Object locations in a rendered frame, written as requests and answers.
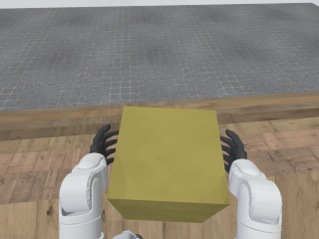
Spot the carton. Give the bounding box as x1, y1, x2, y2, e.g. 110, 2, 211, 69
107, 106, 230, 223

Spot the robot right forearm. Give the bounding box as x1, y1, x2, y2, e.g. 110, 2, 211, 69
228, 158, 283, 239

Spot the robot left forearm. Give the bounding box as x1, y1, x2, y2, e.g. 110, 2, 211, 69
59, 152, 109, 239

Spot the left robot hand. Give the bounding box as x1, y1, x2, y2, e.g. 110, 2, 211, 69
89, 124, 120, 165

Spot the left robot shin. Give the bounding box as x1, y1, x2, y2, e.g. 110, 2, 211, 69
123, 230, 136, 236

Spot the right robot hand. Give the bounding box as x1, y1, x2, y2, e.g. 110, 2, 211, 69
220, 129, 247, 174

